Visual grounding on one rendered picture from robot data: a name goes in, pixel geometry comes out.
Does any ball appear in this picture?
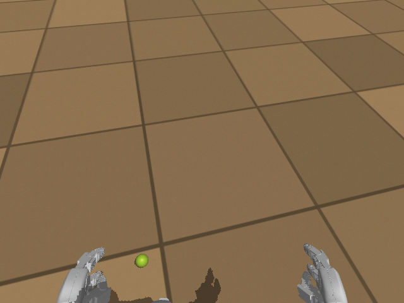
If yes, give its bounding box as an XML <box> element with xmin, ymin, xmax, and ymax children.
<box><xmin>136</xmin><ymin>254</ymin><xmax>148</xmax><ymax>268</ymax></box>

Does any left robot hand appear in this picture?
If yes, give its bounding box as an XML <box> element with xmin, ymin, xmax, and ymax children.
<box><xmin>56</xmin><ymin>247</ymin><xmax>111</xmax><ymax>303</ymax></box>

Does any right robot hand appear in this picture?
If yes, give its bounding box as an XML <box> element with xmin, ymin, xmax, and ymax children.
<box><xmin>297</xmin><ymin>243</ymin><xmax>348</xmax><ymax>303</ymax></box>

